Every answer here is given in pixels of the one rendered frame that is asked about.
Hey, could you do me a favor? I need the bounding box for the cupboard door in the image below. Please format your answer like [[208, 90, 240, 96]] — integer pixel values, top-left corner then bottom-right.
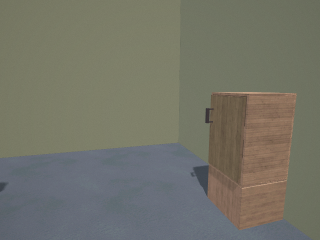
[[208, 95, 246, 183]]

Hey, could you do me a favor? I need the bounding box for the handle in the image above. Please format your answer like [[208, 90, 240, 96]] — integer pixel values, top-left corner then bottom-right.
[[205, 108, 213, 123]]

